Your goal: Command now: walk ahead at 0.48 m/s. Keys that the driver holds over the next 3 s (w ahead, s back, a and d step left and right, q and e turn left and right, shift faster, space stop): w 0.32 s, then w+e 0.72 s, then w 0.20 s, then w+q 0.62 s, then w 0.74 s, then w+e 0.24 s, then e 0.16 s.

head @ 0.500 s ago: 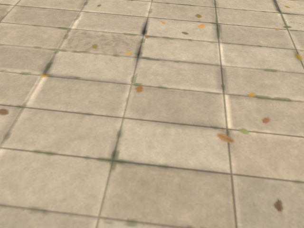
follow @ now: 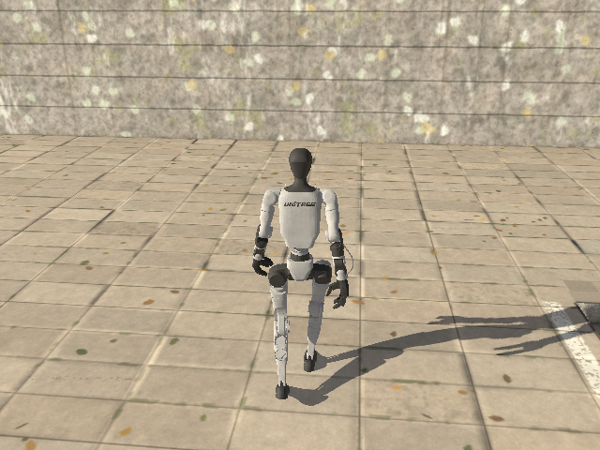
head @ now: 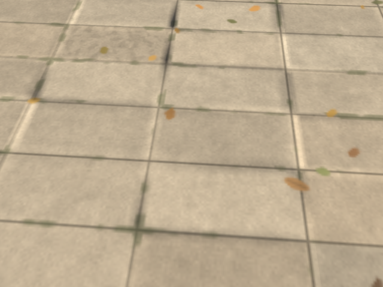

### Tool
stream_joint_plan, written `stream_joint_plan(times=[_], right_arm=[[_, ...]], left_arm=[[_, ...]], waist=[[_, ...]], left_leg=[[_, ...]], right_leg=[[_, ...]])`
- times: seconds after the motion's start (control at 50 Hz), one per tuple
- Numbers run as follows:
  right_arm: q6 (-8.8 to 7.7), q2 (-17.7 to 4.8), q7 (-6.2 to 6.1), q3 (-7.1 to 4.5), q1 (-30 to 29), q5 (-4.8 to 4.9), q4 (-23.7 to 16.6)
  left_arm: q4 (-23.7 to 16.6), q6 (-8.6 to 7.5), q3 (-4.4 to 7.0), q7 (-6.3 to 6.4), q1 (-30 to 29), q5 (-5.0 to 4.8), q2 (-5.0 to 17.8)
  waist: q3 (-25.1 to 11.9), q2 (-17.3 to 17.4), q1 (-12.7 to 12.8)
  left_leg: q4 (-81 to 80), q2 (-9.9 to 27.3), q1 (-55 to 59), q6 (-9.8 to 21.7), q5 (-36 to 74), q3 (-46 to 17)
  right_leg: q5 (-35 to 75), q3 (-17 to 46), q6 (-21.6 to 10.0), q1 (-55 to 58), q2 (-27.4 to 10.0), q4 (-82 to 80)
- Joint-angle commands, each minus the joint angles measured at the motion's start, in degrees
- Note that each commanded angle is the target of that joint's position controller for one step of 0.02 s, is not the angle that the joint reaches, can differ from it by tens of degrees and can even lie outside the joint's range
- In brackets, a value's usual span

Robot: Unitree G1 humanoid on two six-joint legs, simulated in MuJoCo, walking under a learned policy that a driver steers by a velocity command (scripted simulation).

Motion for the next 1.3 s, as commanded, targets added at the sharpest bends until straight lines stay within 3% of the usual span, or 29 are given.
stream_joint_plan(times=[0.02,0.06,0.1,0.18,0.3,0.38,0.44,0.48,0.5,0.52,0.54,0.56,0.58,0.6,0.66,0.74,0.82,0.94,1.0,1.02,1.04,1.06,1.08,1.1,1.12,1.14,1.18,1.2,1.3], right_arm=[[-0.36,-7.28,0.61,-2.02,-1.28,-0.35,-5.77],[-0.31,-6.01,0.9,-2.24,-5.53,-1.0,-6.62],[1.15,-3.42,1.43,-2.01,-3.5,-1.89,-6.2],[2.71,-3.91,2.04,-2.27,-10.59,-2.05,-9.16],[2.58,-3.56,2.57,-1.62,-26.01,-0.88,-14.4],[2.18,-4.27,2.43,-1.56,-32.23,-0.78,-16.77],[1.21,-5.63,2.15,-1.94,-31.67,-0.59,-17.81],[0.32,-7.68,1.34,-3.0,-21.5,-0.56,-15.01],[-0.39,-9.63,0.69,-3.92,-11.98,-1.27,-12.36],[-0.79,-14.99,-0.15,-5.36,-2.29,-2.97,-11.41],[-0.14,-18.77,0.37,-6.35,-2.7,-3.26,-11.81],[0.66,-13.53,0.75,-5.51,-7.6,-1.72,-13.07],[0.45,-9.71,0.87,-4.33,-12.98,-1.31,-13.78],[0.03,-7.68,0.97,-3.84,-15.22,-1.4,-13.73],[-1.11,-5.09,0.17,-3.07,-12.74,-0.75,-11.66],[-2.2,-6.94,0.05,-3.5,-9.25,-0.45,-10.64],[-2.25,-7.13,0.05,-3.3,-7.13,-0.72,-10.15],[-1.19,-10.17,-0.85,-3.95,-2.27,-0.81,-8.86],[0.09,-12.54,-1.28,-4.61,-2.84,-1.03,-8.99],[0.76,-13.44,-1.19,-4.89,-3.14,-1.03,-9.29],[1.29,-13.81,-0.88,-4.97,-3.83,-0.79,-9.97],[1.34,-11.22,-0.57,-4.28,-3.34,-0.74,-11.72],[0.87,-6.73,0.71,-3.64,-2.89,0.24,-15.99],[0.28,-10.81,0.93,-4.21,-9.87,-0.24,-17.02],[-0.38,-9.47,1.18,-3.75,-11.76,0.54,-17.49],[-0.67,-8.99,1.0,-3.59,-10.09,0.49,-16.11],[1.24,-8.0,1.12,-3.44,-7.59,-1.72,-14.67],[2.21,-7.81,1.36,-3.49,-7.2,-2.06,-14.38],[3.86,-7.82,2.43,-3.61,-14.09,-1.28,-15.8]], left_arm=[[3.44,0.69,3.17,0.07,15.94,-1.42,10.61],[3.47,-0.56,1.58,-0.07,12.18,-0.98,4.69],[5.36,-1.56,0.66,0.41,14.59,-0.82,2.59],[6.92,-2.47,0.8,0.62,20.0,-0.95,5.42],[7.85,-2.29,0.04,0.74,26.94,-1.21,5.07],[9.15,-1.92,-0.15,1.33,31.29,-0.75,5.38],[8.72,-1.55,0.27,1.8,29.47,-0.13,6.99],[8.1,-1.55,0.63,1.64,26.97,-0.23,8.13],[7.57,-1.59,0.59,1.37,25.55,-0.89,7.88],[5.18,-1.81,-0.08,1.13,25.15,-1.7,5.31],[4.69,-1.13,-0.73,1.27,33.02,-4.08,-0.13],[5.05,-0.32,0.94,1.69,28.4,-2.17,6.52],[3.66,-0.29,1.3,1.31,23.58,-1.72,6.09],[3.13,-0.15,1.27,1.0,21.66,-1.48,4.55],[2.55,2.06,1.7,-0.36,21.72,-0.04,2.32],[-0.83,3.53,1.72,-1.47,14.84,0.19,1.88],[-4.68,3.41,1.12,-2.44,5.57,-0.03,2.11],[-8.83,3.15,0.71,-3.25,-3.09,0.45,3.1],[-7.99,3.16,1.68,-2.65,2.19,0.7,4.97],[-6.6,2.89,2.34,-2.37,7.36,0.63,6.03],[-4.1,2.32,3.34,-1.77,15.37,0.99,7.67],[-2.7,1.91,4.94,-0.96,21.89,1.79,12.66],[-4.1,2.39,5.94,-0.68,19.43,0.58,17.86],[-4.09,3.21,5.48,-0.21,20.19,-0.23,16.25],[-3.45,3.03,4.62,0.32,17.23,-0.49,13.45],[-3.18,2.38,3.77,0.31,14.95,-0.63,10.32],[-2.82,0.87,2.61,0.55,12.3,-1.15,7.37],[-2.27,0.08,2.32,0.48,13.2,-1.34,6.96],[0.42,-1.14,2.39,0.38,19.7,-1.54,9.08]], waist=[[-7.51,-4.27,5.12],[-0.88,0.23,2.21],[-0.81,-0.84,-0.41],[1.12,-2.3,-0.43],[2.28,-3.61,3.68],[2.42,-4.26,5.77],[1.55,-4.78,3.9],[-3.33,-5.19,-0.65],[-8.47,-3.81,-4.9],[-16.79,1.75,-7.7],[-23.38,13.77,-3.3],[-17.78,2.92,-2.59],[-9.34,1.2,-1.01],[-5.27,0.42,0.2],[-2.69,3.46,2.96],[-0.95,3.4,3.34],[1.34,3.35,2.09],[2.05,3.58,0.01],[-1.94,5.55,2.89],[-5.05,5.59,4.86],[-9.57,3.48,8.5],[-15.11,-2.53,10.61],[-18.83,-15.09,6.34],[-15.75,-3.4,8.21],[-9.31,-2.03,6.25],[-5.37,1.42,3.58],[-4.44,0.28,0.25],[-4.61,-0.24,-0.1],[-1.58,-2.58,1.6]], left_leg=[[31.67,2.59,-36.41,2.03,6.0,-4.5],[25.32,5.95,-31.75,1.94,11.17,-4.31],[20.66,7.1,-26.44,0.77,11.34,-4.03],[13.23,8.35,-32.21,-1.14,16.02,-1.14],[-5.79,6.77,-34.98,-2.75,26.84,3.07],[-12.37,4.78,-35.89,-2.04,26.08,3.7],[-16.21,3.21,-32.39,-0.59,20.4,3.0],[-20.43,0.07,-18.17,1.09,17.66,3.82],[-23.5,2.05,-4.2,2.57,21.42,2.11],[-23.74,16.07,10.98,5.13,16.54,-12.21],[-29.37,30.23,22.61,12.45,15.12,-36.34],[-31.8,26.77,15.67,10.56,8.65,-34.98],[-34.02,24.42,6.64,8.48,9.48,-25.56],[-36.17,21.96,0.38,6.83,14.28,-18.98],[-38.61,17.97,-6.92,3.82,22.09,-7.55],[-40.26,17.22,-6.39,3.6,28.65,0.29],[-40.44,15.25,-5.63,3.1,33.34,6.96],[-36.81,18.11,4.16,2.68,44.94,12.18],[-24.27,18.58,8.19,2.0,67.64,14.77],[-15.63,18.57,7.98,1.92,69.4,14.92],[-2.84,17.76,2.98,0.6,62.4,15.74],[14.22,15.75,-10.61,-1.03,38.68,15.38],[34.75,2.13,-34.78,-4.44,-4.6,9.44],[34.81,4.5,-40.55,-3.85,0.46,-0.3],[31.9,6.97,-41.25,-3.2,6.06,-0.66],[25.98,8.86,-37.18,-2.99,8.66,-1.0],[19.52,10.45,-29.9,-3.42,10.03,-1.71],[18.12,10.27,-28.6,-3.7,10.24,-1.43],[10.41,10.05,-36.3,-4.34,18.72,0.31]], right_leg=[[-22.64,40.99,-11.2,32.68,-23.83,-22.02],[-9.53,29.24,-7.64,19.59,-19.11,-24.91],[-0.44,21.82,-5.62,14.36,-16.0,-25.69],[7.16,15.7,-5.01,15.08,-13.89,-27.55],[20.02,10.56,-1.87,21.42,-11.45,-26.98],[27.02,12.52,-2.73,29.62,-13.27,-23.49],[35.69,14.1,-3.44,33.37,-14.81,-18.34],[45.68,13.47,-1.87,31.51,-13.35,-7.87],[39.78,11.96,-0.77,25.2,-11.1,2.8],[18.76,9.95,0.17,13.43,-7.34,19.28],[-22.19,6.91,2.03,-4.98,1.54,37.41],[-17.94,11.54,1.26,-8.6,-2.62,40.9],[-12.54,11.8,1.39,-9.12,-4.57,39.04],[-9.58,11.54,1.65,-7.81,-6.36,37.0],[-7.09,10.53,2.8,-4.38,-8.02,34.04],[-0.46,8.95,3.8,-11.1,-9.22,31.47],[7.51,6.3,4.43,-12.32,-8.68,18.38],[4.51,0.46,1.36,-8.63,-6.04,4.12],[-4.26,-2.26,-1.95,-0.5,-0.78,2.19],[-6.25,-2.42,-3.26,4.99,1.33,0.44],[-4.34,-1.02,-4.92,16.22,2.72,-4.51],[-10.13,14.13,-7.97,30.41,-8.28,-7.15],[-10.01,47.2,-16.52,44.08,-23.32,-15.86],[-5.3,44.2,-14.68,41.02,-23.12,-19.47],[0.18,35.43,-12.99,34.65,-21.96,-19.38],[8.96,29.63,-10.3,27.16,-19.28,-20.3],[16.02,21.64,-7.01,20.42,-14.52,-21.75],[18.65,20.22,-6.6,19.77,-13.52,-22.39],[24.36,13.84,-2.06,22.94,-11.48,-25.21]])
